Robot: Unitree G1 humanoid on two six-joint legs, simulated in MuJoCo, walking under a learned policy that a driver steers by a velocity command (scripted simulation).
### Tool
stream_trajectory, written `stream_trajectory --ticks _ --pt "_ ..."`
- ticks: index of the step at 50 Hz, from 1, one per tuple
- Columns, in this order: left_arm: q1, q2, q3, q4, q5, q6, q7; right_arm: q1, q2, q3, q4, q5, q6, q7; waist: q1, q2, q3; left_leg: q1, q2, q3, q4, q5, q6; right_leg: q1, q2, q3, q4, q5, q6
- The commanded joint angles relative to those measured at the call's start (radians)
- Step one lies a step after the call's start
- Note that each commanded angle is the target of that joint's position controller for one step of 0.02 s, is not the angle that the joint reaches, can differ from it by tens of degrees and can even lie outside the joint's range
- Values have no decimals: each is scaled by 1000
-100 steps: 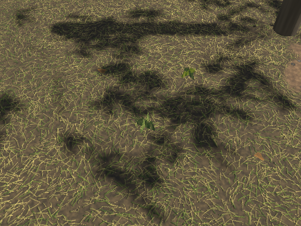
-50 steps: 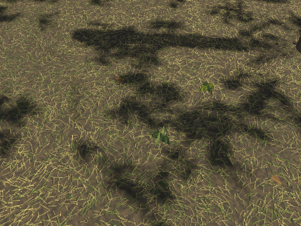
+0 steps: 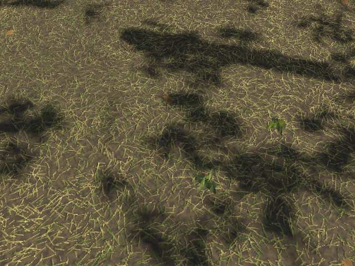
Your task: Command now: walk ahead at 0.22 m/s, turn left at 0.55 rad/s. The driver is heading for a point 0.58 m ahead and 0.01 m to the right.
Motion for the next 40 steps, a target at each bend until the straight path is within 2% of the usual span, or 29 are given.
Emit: stream_trajectory --ticks 1,2,3,4,5,6,7,10,14,18,20,22,23,24,25,26,27,28,29,30,31,33,35,37,40 --pt "62 98 42 -52 -6 -42 -4 -34 -126 -32 -72 -2 -20 1 64 166 -66 -90 125 -256 -128 -293 137 225 -6 -25 -228 99 -49" --pt "170 144 55 -37 8 -51 4 -33 -63 -13 -80 -10 -26 2 98 50 -113 -229 58 -172 82 -371 77 399 -174 144 -281 -3 -102" --pt "253 241 72 -16 42 -56 0 -50 -24 -3 -130 2 -39 1 96 -182 -84 -471 -72 -8 353 -389 32 438 -400 528 -411 -285 -231" --pt "201 235 70 -24 56 -75 -6 -65 -92 -21 -146 7 -54 -1 70 -187 2 -541 20 -40 505 -311 16 334 -471 662 -469 -408 -310" --pt "144 164 52 -33 35 -82 1 -60 -145 -38 -126 5 -56 2 51 -153 60 -569 52 -21 558 -224 8 309 -423 550 -465 -407 -290" --pt "116 128 41 -39 20 -83 10 -32 -147 -44 -100 -3 -53 5 39 -140 64 -561 65 1 580 -158 -8 312 -361 437 -463 -331 -248" --pt "108 113 36 -37 16 -82 17 -28 -135 -45 -93 -7 -56 9 41 -135 57 -563 79 15 594 -92 -19 320 -328 351 -466 -237 -220" --pt "182 95 27 -8 29 -96 24 -53 -63 -25 -94 1 -74 27 74 -106 42 -550 97 49 629 61 -35 316 -283 165 -481 20 -211" --pt "233 107 26 34 25 -95 14 -110 -24 -7 -112 0 -87 36 93 -91 57 -541 96 71 444 142 -49 337 -275 64 -499 167 -236" --pt "270 146 29 75 3 -83 10 -215 13 17 -137 -3 -102 63 122 -93 85 -434 113 176 214 198 -41 319 -279 -12 -502 275 -237" --pt "307 156 27 100 -10 -74 5 -253 13 19 -152 3 -111 75 127 -95 100 -364 99 205 127 160 -19 318 -296 1 -490 325 -240" --pt "319 180 30 117 -18 -63 4 -243 -16 8 -157 7 -121 83 96 -117 89 -280 70 210 50 110 14 350 -322 23 -445 449 -230" --pt "309 198 33 121 -18 -59 5 -188 -44 -6 -146 7 -124 81 51 -131 51 -181 45 217 16 105 34 359 -323 21 -382 615 -217" --pt "289 204 32 123 -20 -56 8 -62 -80 -28 -111 6 -125 75 -32 -118 -30 4 19 231 -42 148 64 337 -291 -21 -237 784 -191" --pt "289 178 21 118 -13 -61 9 95 -130 -53 -67 0 -120 61 -109 -102 -147 272 43 211 -23 182 91 219 -242 -54 -41 775 -156" --pt "299 81 -11 73 15 -71 7 268 -215 -74 -44 -29 -108 40 -153 61 -330 638 302 -88 3 118 171 -81 -156 -92 322 389 -100" --pt "370 15 -32 64 2 -87 6 275 -228 -65 -44 -42 -109 40 -100 264 -469 725 485 -498 -154 -51 268 -276 -24 31 572 -232 -69" --pt "298 127 3 66 -29 -89 4 231 -134 -41 -41 -37 -114 43 -118 171 -334 611 449 -432 -203 -110 234 -365 -69 98 666 -187 -69" --pt "239 136 9 42 -36 -87 3 169 -98 -27 -29 -22 -117 45 -86 164 -186 475 416 -266 -226 -70 206 -402 -113 61 659 -96 -77" --pt "212 119 8 42 -23 -84 8 108 -66 -19 -22 -19 -121 47 -51 114 -119 357 367 -166 -257 -7 186 -373 -148 45 622 -15 -75" --pt "218 107 12 47 -12 -74 9 65 -42 -14 -18 -23 -130 51 -17 129 -70 265 329 -78 -296 57 175 -331 -171 47 585 46 -69" --pt "262 65 9 67 -16 -47 6 21 -19 -15 -1 -32 -152 50 26 127 -45 169 302 27 -359 140 174 -254 -184 46 578 116 -57" --pt "243 44 8 59 -14 -29 8 8 -24 -21 23 -32 -168 47 43 96 -1 133 300 113 -390 236 176 -282 -183 55 551 152 -45" --pt "192 41 8 36 -9 -23 9 18 -38 -28 46 -38 -172 41 39 76 32 141 299 177 -403 286 175 -336 -180 73 475 222 -36" --pt "104 28 -1 6 -3 -34 -10 29 -66 -36 67 -35 -165 29 17 57 59 167 282 267 -413 308 163 -336 -168 43 272 367 -39"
